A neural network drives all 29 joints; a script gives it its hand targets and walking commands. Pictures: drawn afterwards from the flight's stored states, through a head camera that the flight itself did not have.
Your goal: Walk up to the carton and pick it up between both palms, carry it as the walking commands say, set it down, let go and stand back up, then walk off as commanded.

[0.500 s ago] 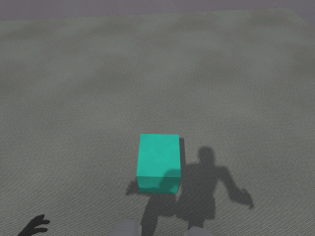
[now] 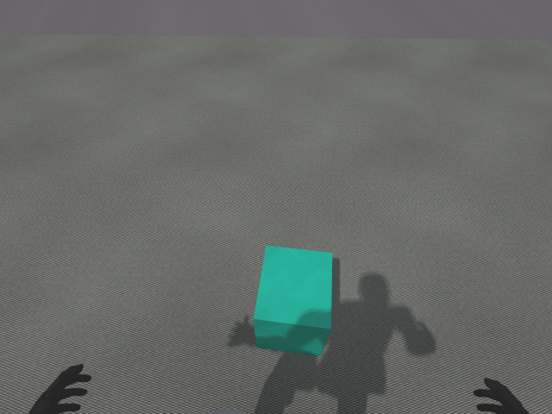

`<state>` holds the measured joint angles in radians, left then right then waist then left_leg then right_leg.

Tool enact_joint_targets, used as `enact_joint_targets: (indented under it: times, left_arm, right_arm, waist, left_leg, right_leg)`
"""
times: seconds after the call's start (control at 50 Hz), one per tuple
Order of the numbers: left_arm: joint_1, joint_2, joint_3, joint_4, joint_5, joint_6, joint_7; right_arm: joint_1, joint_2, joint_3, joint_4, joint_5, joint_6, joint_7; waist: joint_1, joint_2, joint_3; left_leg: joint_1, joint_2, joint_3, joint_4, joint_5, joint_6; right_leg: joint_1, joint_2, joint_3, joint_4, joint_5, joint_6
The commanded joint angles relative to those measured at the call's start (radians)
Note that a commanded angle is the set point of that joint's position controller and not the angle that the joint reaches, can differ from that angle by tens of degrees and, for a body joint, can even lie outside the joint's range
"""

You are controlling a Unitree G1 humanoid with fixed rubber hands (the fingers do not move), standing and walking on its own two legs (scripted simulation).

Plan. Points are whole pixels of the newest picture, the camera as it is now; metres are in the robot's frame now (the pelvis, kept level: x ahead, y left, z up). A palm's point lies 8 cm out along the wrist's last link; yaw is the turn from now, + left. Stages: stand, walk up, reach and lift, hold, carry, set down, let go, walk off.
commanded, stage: walk up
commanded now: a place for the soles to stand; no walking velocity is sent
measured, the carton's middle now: (293, 301) +0.55 -0.03 -0.62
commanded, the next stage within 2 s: reach and lift in 1.42 s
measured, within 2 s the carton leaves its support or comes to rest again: neither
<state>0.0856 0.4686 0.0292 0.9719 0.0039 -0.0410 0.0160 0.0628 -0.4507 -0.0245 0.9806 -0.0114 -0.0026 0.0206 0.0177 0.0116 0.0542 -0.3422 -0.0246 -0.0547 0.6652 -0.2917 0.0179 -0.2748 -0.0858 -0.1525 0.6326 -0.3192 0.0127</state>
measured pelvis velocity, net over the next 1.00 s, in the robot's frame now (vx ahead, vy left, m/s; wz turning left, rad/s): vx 0.08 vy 0.01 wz -0.03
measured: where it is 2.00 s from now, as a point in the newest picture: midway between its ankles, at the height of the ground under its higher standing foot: outside the picture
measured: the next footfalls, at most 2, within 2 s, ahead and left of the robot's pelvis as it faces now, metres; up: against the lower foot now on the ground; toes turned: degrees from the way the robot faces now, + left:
right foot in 0.64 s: +0.15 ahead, -0.12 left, +0.00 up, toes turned +3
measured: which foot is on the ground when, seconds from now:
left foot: down 0.00-1.00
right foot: down 0.00-0.38, up 0.40-0.62, down 0.64-1.00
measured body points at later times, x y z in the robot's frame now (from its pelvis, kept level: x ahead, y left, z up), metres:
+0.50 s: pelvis +0.05 +0.02 +0.01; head +0.07 +0.04 +0.46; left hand +0.11 +0.37 -0.10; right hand +0.17 -0.31 -0.08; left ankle +0.05 +0.11 -0.72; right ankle +0.04 -0.12 -0.69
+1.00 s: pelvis +0.08 +0.01 +0.02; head +0.09 +0.00 +0.47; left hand +0.23 +0.32 -0.08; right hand +0.22 -0.32 -0.09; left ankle +0.05 +0.12 -0.72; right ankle +0.11 -0.11 -0.72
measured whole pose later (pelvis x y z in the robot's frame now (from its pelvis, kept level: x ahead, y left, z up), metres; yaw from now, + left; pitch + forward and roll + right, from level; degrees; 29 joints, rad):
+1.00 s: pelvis +0.08 +0.01 +0.02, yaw -2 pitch -2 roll +0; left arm 0.00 0.41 0.00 1.06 -0.01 -0.02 0.01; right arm -0.02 -0.40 -0.02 1.08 0.00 0.00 0.00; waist 0.01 0.00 0.06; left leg -0.06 -0.01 0.05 0.36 -0.25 0.01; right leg -0.19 -0.02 -0.01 0.40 -0.16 0.00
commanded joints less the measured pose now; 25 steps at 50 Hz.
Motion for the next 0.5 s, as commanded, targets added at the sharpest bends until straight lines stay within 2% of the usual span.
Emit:
enact_joint_targets:
  times: [0.0,0.1,0.16,0.18,0.2,0.22,0.24,0.26,0.28,0.3,0.32,0.34,0.36,0.38,0.4,0.42,0.44,0.48]
  left_arm:
    - [-0.033,0.2,0.038,-0.015,0.004,-0.011,0.003]
    - [-0.049,0.167,0.027,0.011,-0.002,-0.006,-0.001]
    - [-0.036,0.162,0.026,0.032,0.001,-0.007,-0.003]
    - [0.029,0.187,0.039,0.026,0.013,-0.019,-0.006]
    - [0.044,0.207,0.048,0.037,0.019,-0.022,-0.006]
    - [0.069,0.221,0.056,0.04,0.021,-0.025,-0.003]
    - [0.098,0.235,0.063,0.044,0.023,-0.029,0.0]
    - [0.115,0.255,0.071,0.044,0.025,-0.034,0.004]
    - [0.091,0.263,0.072,0.026,0.026,-0.038,0.005]
    - [0.061,0.261,0.069,0.01,0.028,-0.038,0.002]
    - [0.029,0.249,0.06,-0.001,0.025,-0.034,-0.004]
    - [0.004,0.211,0.042,-0.009,0.02,-0.028,-0.008]
    - [-0.001,0.159,0.022,-0.018,0.013,-0.024,-0.01]
    - [0.006,0.117,0.011,-0.037,0.007,-0.018,-0.01]
    - [0.005,0.125,0.008,-0.055,-0.001,-0.007,-0.004]
    - [0.019,0.154,0.015,-0.048,0.001,-0.003,0.002]
    - [0.047,0.156,0.017,-0.035,-0.002,-0.004,0.004]
    - [0.099,0.151,0.017,-0.017,-0.012,-0.007,0.003]
  right_arm:
    - [-0.045,-0.188,-0.038,-0.024,-0.001,-0.004,0.002]
    - [-0.067,-0.19,-0.036,-0.011,-0.005,-0.002,0.006]
    - [-0.085,-0.182,-0.029,-0.005,-0.004,0.001,0.004]
    - [-0.046,-0.193,-0.042,-0.012,-0.014,0.001,0.016]
    - [-0.065,-0.19,-0.044,-0.015,-0.019,0.003,0.023]
    - [-0.086,-0.18,-0.044,-0.026,-0.02,0.003,0.027]
    - [-0.104,-0.162,-0.044,-0.034,-0.021,0.003,0.03]
    - [-0.101,-0.147,-0.046,-0.038,-0.022,0.002,0.033]
    - [-0.082,-0.15,-0.051,-0.043,-0.024,0.0,0.036]
    - [-0.064,-0.153,-0.055,-0.046,-0.02,-0.005,0.039]
    - [-0.034,-0.147,-0.057,-0.04,-0.02,-0.012,0.04]
    - [0.01,-0.143,-0.062,-0.025,-0.021,-0.019,0.035]
    - [0.045,-0.173,-0.069,-0.016,-0.023,-0.024,0.027]
    - [0.089,-0.228,-0.079,-0.015,-0.028,-0.031,0.02]
    - [0.12,-0.261,-0.088,-0.025,-0.022,-0.031,0.016]
    - [0.119,-0.255,-0.088,-0.031,-0.018,-0.031,0.008]
    - [0.1,-0.239,-0.085,-0.039,-0.016,-0.031,-0.003]
    - [0.05,-0.197,-0.071,-0.059,-0.006,-0.033,-0.019]
  waist:
    - [-0.006,0.008,-0.06]
    - [-0.002,0.063,-0.076]
    - [0.006,0.065,-0.077]
    - [0.01,0.047,-0.121]
    - [0.021,0.032,-0.064]
    - [0.035,0.007,-0.02]
    - [0.045,-0.033,0.012]
    - [0.047,-0.102,0.011]
    - [0.034,-0.106,0.016]
    - [0.014,-0.102,0.015]
    - [-0.01,-0.104,0.01]
    - [-0.039,-0.088,-0.009]
    - [-0.059,0.0,-0.006]
    - [-0.064,0.157,-0.017]
    - [-0.074,0.175,-0.033]
    - [-0.07,0.091,-0.035]
    - [-0.051,0.06,-0.036]
    - [-0.021,0.085,-0.045]
  left_leg:
    - [-0.023,0.082,-0.137,-0.15,0.094,0.066]
    - [-0.001,0.12,-0.22,-0.262,0.064,0.083]
    - [-0.007,0.118,-0.217,-0.288,0.059,0.074]
    - [0.013,0.087,-0.187,-0.285,-0.206,0.083]
    - [-0.057,0.07,-0.175,-0.264,-0.286,0.078]
    - [-0.128,0.051,-0.14,-0.216,-0.265,0.068]
    - [-0.187,0.024,-0.082,-0.143,-0.195,0.053]
    - [-0.202,0.018,-0.017,-0.015,-0.107,0.037]
    - [-0.208,0.066,-0.011,0.038,-0.082,0.026]
    - [-0.163,0.089,-0.001,-0.005,-0.105,0.023]
    - [-0.072,0.09,0.017,-0.1,-0.117,0.027]
    - [0.072,0.065,0.029,-0.193,-0.096,0.03]
    - [0.16,0.058,-0.051,-0.279,-0.071,0.044]
    - [0.269,0.196,-0.309,-0.375,-0.017,0.1]
    - [0.328,0.296,-0.436,-0.407,0.015,0.197]
    - [0.36,0.31,-0.404,-0.377,0.088,0.226]
    - [0.358,0.311,-0.354,-0.346,0.191,0.227]
    - [0.308,0.283,-0.211,-0.307,0.401,0.189]
  right_leg:
    - [0.06,-0.1,0.162,-0.182,-0.059,-0.082]
    - [0.093,-0.03,0.108,-0.165,-0.054,-0.048]
    - [0.135,-0.029,0.109,-0.196,-0.021,-0.044]
    - [0.16,-0.027,0.116,-0.219,-0.195,-0.065]
    - [0.161,-0.059,0.164,-0.25,-0.265,-0.084]
    - [0.188,-0.103,0.213,-0.289,-0.298,-0.108]
    - [0.226,-0.16,0.272,-0.339,-0.324,-0.137]
    - [0.242,-0.251,0.355,-0.411,-0.332,-0.178]
    - [0.228,-0.313,0.392,-0.434,-0.273,-0.214]
    - [0.193,-0.321,0.361,-0.413,-0.201,-0.225]
    - [0.139,-0.286,0.281,-0.356,-0.118,-0.203]
    - [0.057,-0.221,0.184,-0.269,-0.015,-0.154]
    - [-0.029,-0.115,0.08,-0.148,0.067,-0.088]
    - [-0.181,0.005,-0.004,0.049,-0.026,-0.033]
    - [-0.267,0.054,0.08,0.122,-0.27,-0.029]
    - [-0.29,0.043,0.158,0.197,-0.274,-0.034]
    - [-0.295,0.041,0.191,0.231,-0.243,-0.033]
    - [-0.221,0.018,0.213,0.174,-0.171,-0.027]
